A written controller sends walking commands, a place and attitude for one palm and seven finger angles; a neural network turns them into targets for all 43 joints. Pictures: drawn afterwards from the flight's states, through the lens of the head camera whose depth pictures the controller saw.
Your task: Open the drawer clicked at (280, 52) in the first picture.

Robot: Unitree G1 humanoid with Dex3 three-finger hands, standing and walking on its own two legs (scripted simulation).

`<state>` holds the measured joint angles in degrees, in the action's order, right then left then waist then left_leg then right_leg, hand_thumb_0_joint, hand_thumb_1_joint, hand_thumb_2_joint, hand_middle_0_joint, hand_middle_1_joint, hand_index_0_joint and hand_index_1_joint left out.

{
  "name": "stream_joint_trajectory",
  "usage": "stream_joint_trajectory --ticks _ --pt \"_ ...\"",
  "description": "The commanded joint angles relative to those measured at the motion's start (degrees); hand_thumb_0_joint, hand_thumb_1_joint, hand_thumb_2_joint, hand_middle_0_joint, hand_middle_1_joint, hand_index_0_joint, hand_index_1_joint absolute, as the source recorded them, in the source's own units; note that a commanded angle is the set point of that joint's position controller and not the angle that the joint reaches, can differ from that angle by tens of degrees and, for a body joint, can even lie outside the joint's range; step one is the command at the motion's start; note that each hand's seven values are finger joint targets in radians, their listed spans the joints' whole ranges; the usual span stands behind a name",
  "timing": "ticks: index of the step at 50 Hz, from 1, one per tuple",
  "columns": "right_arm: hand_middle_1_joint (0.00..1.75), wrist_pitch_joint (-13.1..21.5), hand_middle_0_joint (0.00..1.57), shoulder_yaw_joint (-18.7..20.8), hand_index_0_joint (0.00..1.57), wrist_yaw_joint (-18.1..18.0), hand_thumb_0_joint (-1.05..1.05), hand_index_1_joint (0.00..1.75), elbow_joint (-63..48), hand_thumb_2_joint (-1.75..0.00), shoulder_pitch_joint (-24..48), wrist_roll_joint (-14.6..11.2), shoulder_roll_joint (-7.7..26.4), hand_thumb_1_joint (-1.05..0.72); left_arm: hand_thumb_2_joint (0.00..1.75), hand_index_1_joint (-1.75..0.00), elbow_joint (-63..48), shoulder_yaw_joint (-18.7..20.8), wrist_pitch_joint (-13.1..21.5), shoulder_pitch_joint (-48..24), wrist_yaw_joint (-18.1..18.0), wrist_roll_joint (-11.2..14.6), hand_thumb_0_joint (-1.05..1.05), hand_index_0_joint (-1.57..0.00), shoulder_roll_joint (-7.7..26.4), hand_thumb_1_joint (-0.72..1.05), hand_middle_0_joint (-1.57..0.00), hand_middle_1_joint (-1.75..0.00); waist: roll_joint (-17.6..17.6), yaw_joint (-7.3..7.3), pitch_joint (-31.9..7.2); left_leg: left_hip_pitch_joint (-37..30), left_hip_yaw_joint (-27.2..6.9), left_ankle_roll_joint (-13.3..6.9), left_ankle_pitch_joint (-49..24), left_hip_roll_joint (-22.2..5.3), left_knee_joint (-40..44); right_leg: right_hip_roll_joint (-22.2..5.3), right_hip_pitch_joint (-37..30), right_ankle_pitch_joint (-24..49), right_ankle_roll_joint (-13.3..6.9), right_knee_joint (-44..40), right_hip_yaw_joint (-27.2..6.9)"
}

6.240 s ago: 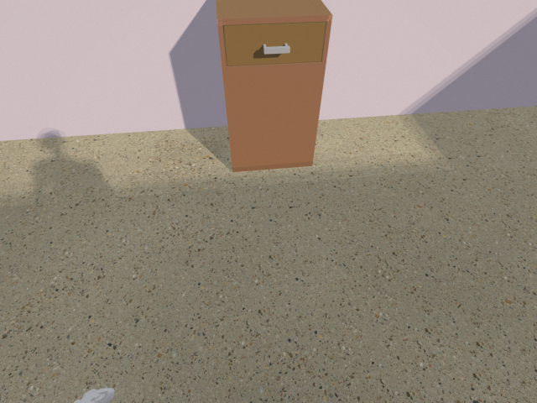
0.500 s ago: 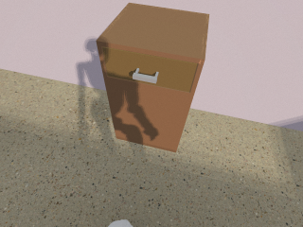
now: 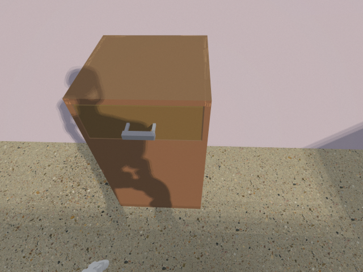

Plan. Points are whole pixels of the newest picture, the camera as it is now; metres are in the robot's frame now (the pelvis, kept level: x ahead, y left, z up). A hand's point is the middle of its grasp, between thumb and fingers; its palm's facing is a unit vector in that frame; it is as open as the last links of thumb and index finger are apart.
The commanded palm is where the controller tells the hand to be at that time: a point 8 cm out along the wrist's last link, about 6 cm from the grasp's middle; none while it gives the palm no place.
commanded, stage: come to a stop and stand still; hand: left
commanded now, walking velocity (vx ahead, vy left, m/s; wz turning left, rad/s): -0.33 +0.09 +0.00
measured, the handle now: (139, 130) +0.56 +0.15 -0.06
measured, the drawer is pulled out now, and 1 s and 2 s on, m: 0.00 0.00 0.00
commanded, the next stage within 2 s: look again from close up in 0.92 s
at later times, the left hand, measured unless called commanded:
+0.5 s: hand out of the picture +0.04 +0.24 -0.17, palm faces +0.07 -0.97 -0.23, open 7.3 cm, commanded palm none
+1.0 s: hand out of the picture -0.04 +0.24 -0.16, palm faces +0.03 -0.98 -0.20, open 7.3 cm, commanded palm none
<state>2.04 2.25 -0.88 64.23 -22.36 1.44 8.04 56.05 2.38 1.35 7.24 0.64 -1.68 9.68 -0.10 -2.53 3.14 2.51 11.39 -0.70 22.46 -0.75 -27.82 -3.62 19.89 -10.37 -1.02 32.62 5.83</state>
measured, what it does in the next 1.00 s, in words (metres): steps on the spot: left foot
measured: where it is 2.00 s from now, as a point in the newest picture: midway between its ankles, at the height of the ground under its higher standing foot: outside the picture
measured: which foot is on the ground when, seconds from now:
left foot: down 0.00-0.02, up 0.04-0.40, down 0.42-1.00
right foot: down 0.00-1.00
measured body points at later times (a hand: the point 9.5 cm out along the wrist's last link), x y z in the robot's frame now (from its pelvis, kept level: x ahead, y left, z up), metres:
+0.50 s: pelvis -0.01 +0.05 +0.00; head -0.02 +0.05 +0.45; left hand +0.03 +0.29 -0.15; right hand +0.05 -0.19 -0.14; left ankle -0.02 +0.13 -0.73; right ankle +0.07 -0.09 -0.72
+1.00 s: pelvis -0.03 +0.08 +0.01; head -0.03 +0.06 +0.46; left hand -0.04 +0.30 -0.14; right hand -0.03 -0.15 -0.15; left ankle -0.02 +0.13 -0.73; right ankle +0.02 -0.05 -0.73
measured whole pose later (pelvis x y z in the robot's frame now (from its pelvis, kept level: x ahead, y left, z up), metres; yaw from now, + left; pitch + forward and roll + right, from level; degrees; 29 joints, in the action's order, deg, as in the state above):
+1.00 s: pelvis -0.03 +0.08 +0.01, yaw +1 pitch -2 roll +1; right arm -0.3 -0.5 -1.1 59.1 -19.6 0.9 11.1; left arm 60.6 -0.9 -0.6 18.5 -0.9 -1.4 7.2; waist -2.1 0.0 1.1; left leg 10.0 6.5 -5.7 12.4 4.7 -23.3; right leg -2.3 15.4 -10.7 0.0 27.5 1.0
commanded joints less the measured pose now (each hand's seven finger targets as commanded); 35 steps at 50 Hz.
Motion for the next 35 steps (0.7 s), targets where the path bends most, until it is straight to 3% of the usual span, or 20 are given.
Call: stream_joint_trajectory --ticks 1,2,4,6,8,12,16,18,19,20,21,22,23,24,25,27,30,32,34,35 --pt "0.30 0.44 0.20 -0.12 0.20 -0.86 0.00 0.30 -3.44 -0.90 -0.92 -1.47 4.14 -0.90 0.90 -0.30 3.43 1.46 1.52 18.07 -1.70 1.07 0.00 -0.20 11.06 0.90 -0.20 -0.30 10.42 6.39 -10.35 19.07 -4.94 1.44 13.02 -0.91 -26.13 -21.12 -24.96 48.28 -12.62 -9.57 -20.88" --pt "0.30 -0.34 0.20 -0.10 0.20 -1.29 0.00 0.30 -2.88 -0.90 -0.89 -1.63 3.85 -0.90 0.90 -0.30 2.86 1.02 1.48 13.37 -2.20 1.10 0.00 -0.20 10.00 0.90 -0.20 -0.30 5.94 4.43 -9.24 17.34 -9.95 1.55 12.98 -2.60 -27.56 -19.93 -19.92 50.34 -13.86 -10.05 -17.46" --pt "0.30 -2.17 0.20 -0.15 0.20 -1.29 0.00 0.30 -1.53 -0.90 -0.71 -1.84 2.37 -0.90 0.90 -0.30 0.87 0.65 0.46 5.73 -3.01 0.83 0.00 -0.20 8.39 0.90 -0.20 -0.30 5.79 2.56 -5.47 15.08 -11.33 1.85 10.25 -3.73 -27.94 -17.91 -10.67 42.77 -12.39 -11.67 -13.91" --pt "0.30 -3.51 0.20 0.18 0.20 -1.18 0.00 0.30 -1.04 -0.90 -1.43 -1.90 1.98 -0.90 0.90 -0.30 -0.05 0.84 -0.29 2.72 -3.34 0.50 0.00 -0.20 7.91 0.90 -0.20 -0.30 4.94 1.60 -4.81 13.89 -10.99 2.19 8.01 -3.08 -26.05 -16.05 -6.97 35.63 -11.18 -12.68 -10.34" --pt "0.30 -4.30 0.20 0.61 0.20 -0.78 0.00 0.30 -1.30 -0.90 -1.15 -1.77 2.19 -0.90 0.90 -0.30 -0.19 1.46 -1.05 2.24 -3.43 0.36 0.00 -0.20 8.41 0.90 -0.20 -0.30 4.97 1.94 -4.64 14.12 -10.03 2.48 6.18 -2.23 -25.64 -15.31 -5.33 26.52 -10.50 -14.58 -9.68" --pt "0.30 -5.18 0.20 1.48 0.20 -0.32 0.00 0.30 -3.37 -0.90 1.06 -0.94 2.99 -0.90 0.90 -0.30 -1.01 2.50 -1.99 2.60 -3.37 0.09 0.00 -0.20 9.21 0.90 -0.20 -0.30 7.24 3.02 -4.00 17.65 -10.24 2.82 4.32 -1.42 -27.18 -15.25 -4.91 17.66 -10.11 -15.85 -10.77" --pt "0.30 -4.39 0.20 1.39 0.20 -0.04 0.00 0.30 -5.01 -0.90 1.28 -0.96 2.89 -0.90 0.90 -0.30 -1.48 2.93 -2.49 1.99 -3.37 -0.37 0.00 -0.20 9.82 0.90 -0.20 -0.30 10.07 2.74 -6.44 15.33 -9.78 2.50 2.90 -1.47 -16.15 -13.72 -6.85 8.82 -9.18 -15.01 -11.24" --pt "0.30 -3.81 0.20 1.13 0.20 -0.07 0.00 0.30 -4.83 -0.90 -0.54 -0.99 2.86 -0.90 0.90 -0.30 -1.23 2.84 -2.84 2.11 -3.16 -0.08 0.00 -0.20 9.57 0.90 -0.20 -0.30 8.85 1.82 -6.72 9.27 -8.55 2.23 -3.56 -0.74 -5.14 -11.84 -4.47 1.50 -6.85 -12.98 -10.45" --pt "0.30 -2.35 0.20 2.20 0.20 -0.34 0.00 0.30 -8.87 -0.90 -0.85 -1.30 8.02 -0.90 0.90 -0.30 -2.05 1.72 -1.71 4.81 -5.73 0.53 0.00 -0.20 11.47 0.90 -0.20 -0.30 -2.27 -0.76 -17.46 8.48 -5.33 3.12 -4.39 -0.42 -2.08 -12.98 -15.09 25.84 -5.75 -3.54 -13.32" --pt "0.30 -1.92 0.20 1.31 0.20 -0.47 0.00 0.30 -11.25 -0.90 1.52 -0.88 4.93 -0.90 0.90 -0.30 -3.38 1.27 -1.94 5.90 -5.46 0.86 0.00 -0.20 10.75 0.90 -0.20 -0.30 -5.89 1.06 -17.14 9.14 -7.45 1.93 -6.26 -1.62 4.61 -10.20 -13.48 12.78 -4.97 1.06 -9.09" --pt "0.30 -1.76 0.20 1.29 0.20 -0.51 0.00 0.30 -11.94 -0.90 3.23 -0.56 6.97 -0.90 0.90 -0.30 -2.90 0.91 -2.22 6.06 -4.67 1.20 0.00 -0.20 7.72 0.90 -0.20 -0.30 -13.25 1.68 -13.14 9.12 -11.73 0.47 -9.42 -5.17 8.06 -6.20 -8.13 2.44 -3.09 2.10 -4.90" --pt "0.30 -2.13 0.20 1.32 0.20 -0.52 0.00 0.30 -13.00 -0.90 4.61 -0.20 8.81 -0.90 0.90 -0.30 -2.85 0.20 -2.50 6.12 -3.92 1.12 0.00 -0.20 6.12 0.90 -0.20 -0.30 -16.78 2.55 -7.49 12.34 -16.10 -1.81 -15.73 -10.26 8.43 -2.10 -3.93 -5.53 -1.25 2.45 -1.53" --pt "0.30 -2.34 0.20 0.86 0.20 -0.50 0.00 0.30 -15.22 -0.90 7.43 -0.10 9.35 -0.90 0.90 -0.30 -3.36 -0.41 -3.55 6.34 -3.32 0.69 0.00 -0.20 6.11 0.90 -0.20 -0.30 -17.44 3.12 -2.31 15.62 -18.30 -3.67 -16.18 -11.94 11.10 0.76 -0.37 -11.30 -0.15 5.27 -0.13" --pt "0.30 -2.31 0.20 0.88 0.20 -0.84 0.00 0.30 -15.79 -0.90 7.52 0.01 9.50 -0.90 0.90 -0.30 -3.37 -0.29 -4.34 4.73 -3.07 0.17 0.00 -0.20 6.09 0.90 -0.20 -0.30 -17.25 1.93 3.20 20.01 -21.12 -4.05 -16.57 -12.42 14.02 1.78 1.19 -14.48 -0.05 10.99 -1.76" --pt "0.30 -2.37 0.20 0.56 0.20 -1.04 0.00 0.30 -16.11 -0.90 8.04 -0.03 9.61 -0.90 0.90 -0.30 -3.04 -0.25 -4.43 5.81 -2.78 0.23 0.00 -0.20 5.86 0.90 -0.20 -0.30 -12.39 2.81 5.78 23.43 -20.58 -5.22 -12.67 -12.53 14.65 1.67 1.13 -14.67 -0.55 13.70 -4.43" --pt "0.30 -2.42 0.20 0.34 0.20 -0.61 0.00 0.30 -16.84 -0.90 9.29 0.04 10.55 -0.90 0.90 -0.30 -2.47 -0.37 -3.89 8.69 -2.22 0.39 0.00 -0.20 4.66 0.90 -0.20 -0.30 -3.05 3.87 7.12 23.59 -19.04 -6.43 -7.28 -11.20 13.77 1.67 0.30 -10.63 -0.28 13.01 -4.68" --pt "0.30 -1.81 0.20 -0.17 0.20 -0.74 0.00 0.30 -16.24 -0.90 7.30 -0.09 10.08 -0.90 0.90 -0.30 -2.23 -0.67 -2.76 10.20 -1.78 0.48 0.00 -0.20 4.19 0.90 -0.20 -0.30 -2.49 3.63 4.91 18.35 -19.11 -5.95 -4.70 -9.87 12.59 1.47 -1.83 -7.14 -0.22 2.80 -4.46" --pt "0.30 -1.39 0.20 -0.54 0.20 -0.80 0.00 0.30 -15.64 -0.90 6.35 -0.51 9.08 -0.90 0.90 -0.30 -2.05 -0.89 -1.84 11.15 -1.95 0.44 0.00 -0.20 4.96 0.90 -0.20 -0.30 -0.66 3.24 3.10 17.13 -18.61 -4.55 -2.09 -7.88 10.33 0.25 -4.70 -3.07 -1.17 -5.66 -8.11" --pt "0.30 -1.00 0.20 -1.01 0.20 -0.65 0.00 0.30 -14.78 -0.90 5.34 -0.70 8.38 -0.90 0.90 -0.30 -1.71 -1.36 -1.17 11.28 -2.04 0.58 0.00 -0.20 5.58 0.90 -0.20 -0.30 -1.66 2.23 1.07 13.92 -18.01 -3.33 -3.40 -5.41 10.53 -1.69 -4.59 -1.38 -2.68 -7.98 -11.07" --pt "0.30 -1.10 0.20 -0.93 0.20 -0.59 0.00 0.30 -14.47 -0.90 4.48 -0.70 8.80 -0.90 0.90 -0.30 -1.45 -1.35 -0.99 10.51 -1.96 0.66 0.00 -0.20 5.93 0.90 -0.20 -0.30 1.60 1.45 -0.14 12.64 -18.22 -2.90 -0.52 -5.55 11.43 -1.13 -3.57 -4.30 -2.75 -7.94 -11.09"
